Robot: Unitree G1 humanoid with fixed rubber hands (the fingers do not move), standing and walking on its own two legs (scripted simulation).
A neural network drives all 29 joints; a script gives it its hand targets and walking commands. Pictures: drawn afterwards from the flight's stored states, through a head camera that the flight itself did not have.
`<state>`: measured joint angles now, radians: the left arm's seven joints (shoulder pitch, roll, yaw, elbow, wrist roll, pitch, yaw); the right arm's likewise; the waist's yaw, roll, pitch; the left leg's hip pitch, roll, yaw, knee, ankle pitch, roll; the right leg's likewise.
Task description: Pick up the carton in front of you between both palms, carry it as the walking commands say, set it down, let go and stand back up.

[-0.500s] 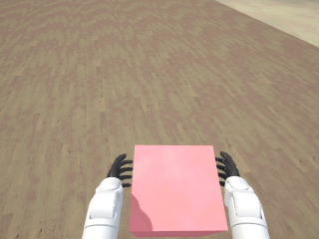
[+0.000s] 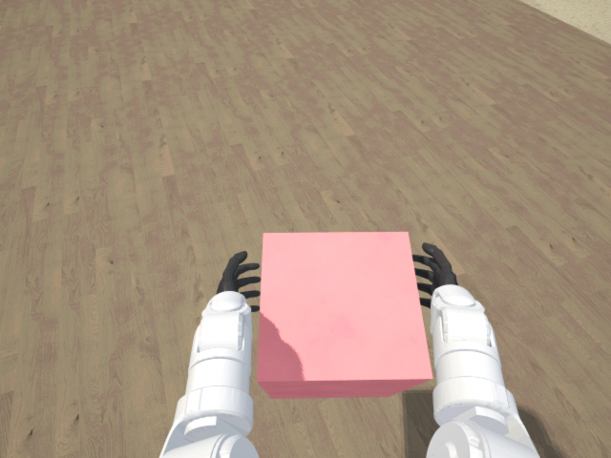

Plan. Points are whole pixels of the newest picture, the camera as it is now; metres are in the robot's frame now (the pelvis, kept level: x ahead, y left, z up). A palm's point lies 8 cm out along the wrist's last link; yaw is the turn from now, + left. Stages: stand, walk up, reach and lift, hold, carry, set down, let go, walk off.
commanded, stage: set down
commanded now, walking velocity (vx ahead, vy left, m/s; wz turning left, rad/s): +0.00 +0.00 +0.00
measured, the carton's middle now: (332, 323) +0.36 -0.02 -0.08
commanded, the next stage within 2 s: none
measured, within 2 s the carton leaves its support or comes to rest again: neither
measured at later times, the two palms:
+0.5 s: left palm (243, 339) +0.38 +0.14 -0.20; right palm (397, 330) +0.39 -0.15 -0.18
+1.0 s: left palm (240, 359) +0.41 +0.16 -0.36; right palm (368, 352) +0.42 -0.13 -0.34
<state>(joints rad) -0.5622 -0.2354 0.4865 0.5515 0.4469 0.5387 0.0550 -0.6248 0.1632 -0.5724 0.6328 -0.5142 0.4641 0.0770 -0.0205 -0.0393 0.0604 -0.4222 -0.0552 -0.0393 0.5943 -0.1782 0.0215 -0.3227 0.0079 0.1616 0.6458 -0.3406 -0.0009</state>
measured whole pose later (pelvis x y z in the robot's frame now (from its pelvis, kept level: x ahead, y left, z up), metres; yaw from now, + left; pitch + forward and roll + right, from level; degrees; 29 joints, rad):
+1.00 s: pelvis -0.05 -0.03 -0.24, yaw -4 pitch +47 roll -5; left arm -0.91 0.07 0.35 0.73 0.19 0.23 0.09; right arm -0.91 0.14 -0.43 0.67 -0.15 0.14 -0.21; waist 0.04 -0.07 -0.19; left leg -2.05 -0.07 -0.13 1.64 -0.41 -0.06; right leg -1.93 0.17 0.09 1.70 -0.60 0.09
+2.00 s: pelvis -0.07 -0.03 -0.37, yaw -7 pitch +44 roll -2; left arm -1.28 0.29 0.39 1.01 0.12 0.18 -0.03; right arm -1.28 -0.01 -0.38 0.91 -0.12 0.13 -0.19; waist 0.11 -0.10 0.13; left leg -2.34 -0.01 -0.11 2.04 -0.46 -0.07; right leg -2.26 0.24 0.07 2.11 -0.62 0.11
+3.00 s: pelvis -0.08 -0.02 -0.39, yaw -7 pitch +35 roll -2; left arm -1.29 0.52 0.19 1.15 -0.23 -0.04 -0.03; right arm -1.32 -0.25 -0.03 0.96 0.20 0.07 -0.16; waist 0.09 -0.06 0.37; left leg -2.31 0.04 -0.05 2.14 -0.44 -0.01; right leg -2.21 0.15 0.04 2.21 -0.62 0.09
